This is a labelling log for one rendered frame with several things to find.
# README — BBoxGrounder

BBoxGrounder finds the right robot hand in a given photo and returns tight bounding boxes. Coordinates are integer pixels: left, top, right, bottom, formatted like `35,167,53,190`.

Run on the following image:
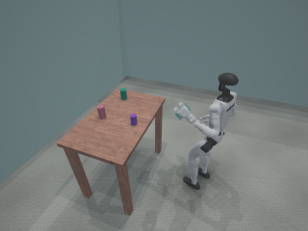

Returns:
200,115,210,124

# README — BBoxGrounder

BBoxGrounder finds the table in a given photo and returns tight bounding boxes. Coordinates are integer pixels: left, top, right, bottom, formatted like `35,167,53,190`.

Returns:
57,89,166,216

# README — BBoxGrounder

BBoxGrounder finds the robot left upper arm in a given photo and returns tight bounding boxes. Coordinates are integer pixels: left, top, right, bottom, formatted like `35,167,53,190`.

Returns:
209,101,222,139

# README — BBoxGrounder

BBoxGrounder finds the left robot foot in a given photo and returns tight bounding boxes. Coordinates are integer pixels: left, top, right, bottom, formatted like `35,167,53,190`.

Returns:
183,176,200,190

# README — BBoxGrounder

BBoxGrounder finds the robot right upper arm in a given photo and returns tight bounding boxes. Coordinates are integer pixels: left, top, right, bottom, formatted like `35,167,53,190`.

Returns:
230,91,237,117

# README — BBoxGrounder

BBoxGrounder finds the left robot hand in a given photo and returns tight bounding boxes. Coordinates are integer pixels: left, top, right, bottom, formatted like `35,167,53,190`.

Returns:
174,102,191,118

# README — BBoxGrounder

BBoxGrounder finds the robot left shin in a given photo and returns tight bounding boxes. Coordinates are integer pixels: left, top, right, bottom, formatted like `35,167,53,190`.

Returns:
187,160,199,185

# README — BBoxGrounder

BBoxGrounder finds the left robot forearm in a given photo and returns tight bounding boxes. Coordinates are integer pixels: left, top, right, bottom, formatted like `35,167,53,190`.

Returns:
187,114,218,138

